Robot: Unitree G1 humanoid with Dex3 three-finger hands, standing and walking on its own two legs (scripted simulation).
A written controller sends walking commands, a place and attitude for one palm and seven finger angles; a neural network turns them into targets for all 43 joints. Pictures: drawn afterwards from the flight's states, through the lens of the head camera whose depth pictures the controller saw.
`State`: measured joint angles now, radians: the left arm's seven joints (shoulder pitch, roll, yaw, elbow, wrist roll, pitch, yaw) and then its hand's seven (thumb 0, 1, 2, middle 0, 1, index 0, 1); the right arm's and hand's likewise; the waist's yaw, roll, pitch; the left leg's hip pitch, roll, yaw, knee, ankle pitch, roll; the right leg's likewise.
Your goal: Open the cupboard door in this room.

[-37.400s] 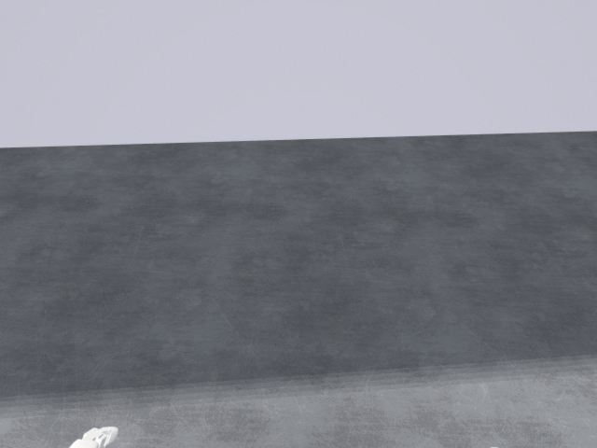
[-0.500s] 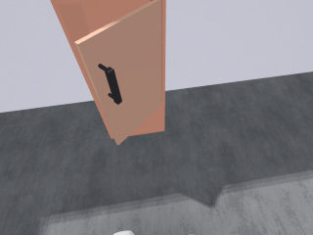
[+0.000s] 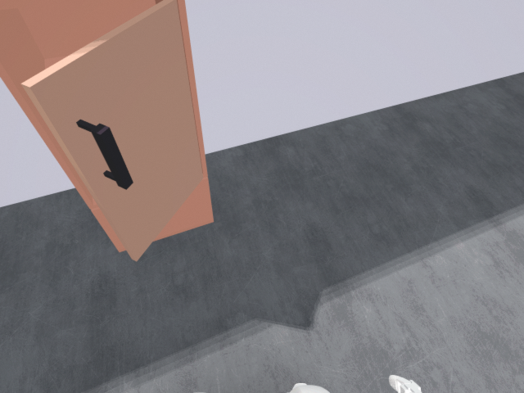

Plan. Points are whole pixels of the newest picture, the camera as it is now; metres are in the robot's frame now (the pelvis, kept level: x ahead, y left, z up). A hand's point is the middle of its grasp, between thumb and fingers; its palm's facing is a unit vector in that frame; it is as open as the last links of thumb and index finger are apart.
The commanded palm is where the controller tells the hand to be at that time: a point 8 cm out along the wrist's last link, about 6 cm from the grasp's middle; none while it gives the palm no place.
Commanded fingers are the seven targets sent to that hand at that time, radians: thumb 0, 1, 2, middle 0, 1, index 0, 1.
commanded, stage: walk to a spot facing it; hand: left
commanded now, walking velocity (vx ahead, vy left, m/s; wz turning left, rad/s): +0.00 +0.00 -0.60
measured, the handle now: (105, 155) +0.50 +0.36 +0.01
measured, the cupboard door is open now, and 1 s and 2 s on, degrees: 41 41 41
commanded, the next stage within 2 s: none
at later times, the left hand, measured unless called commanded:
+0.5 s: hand out of the picture +0.12 +0.15 -0.16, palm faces -0.26 -0.94 -0.23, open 7.4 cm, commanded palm none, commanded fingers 0.00 0.90 0.90 -0.20 -0.30 -0.20 -0.30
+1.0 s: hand (243, 356) +0.20 +0.05 -0.15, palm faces -0.55 -0.80 -0.24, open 7.4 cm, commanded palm none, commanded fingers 0.00 0.90 0.90 -0.20 -0.30 -0.20 -0.30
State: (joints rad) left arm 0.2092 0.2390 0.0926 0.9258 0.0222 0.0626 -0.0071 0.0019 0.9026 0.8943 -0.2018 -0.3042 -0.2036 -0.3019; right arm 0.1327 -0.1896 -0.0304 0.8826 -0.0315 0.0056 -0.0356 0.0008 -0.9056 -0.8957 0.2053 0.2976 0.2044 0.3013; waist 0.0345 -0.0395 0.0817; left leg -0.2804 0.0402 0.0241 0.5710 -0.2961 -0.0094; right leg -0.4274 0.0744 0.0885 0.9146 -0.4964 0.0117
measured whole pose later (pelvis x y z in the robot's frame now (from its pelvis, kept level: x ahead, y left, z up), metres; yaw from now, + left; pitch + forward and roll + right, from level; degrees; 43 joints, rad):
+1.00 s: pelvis +0.01 -0.07 +0.00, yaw -36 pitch +0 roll +0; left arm 0.22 0.20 0.07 0.92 0.02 -0.02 -0.01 0.00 0.90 0.89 -0.20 -0.30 -0.20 -0.30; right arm 0.28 -0.25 -0.07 0.98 -0.03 0.04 0.01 0.01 -0.91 -0.90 0.21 0.30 0.20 0.30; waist -0.01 0.04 0.07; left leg -0.47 0.11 0.07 1.04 -0.42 -0.06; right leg -0.22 0.00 -0.03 0.54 -0.32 -0.03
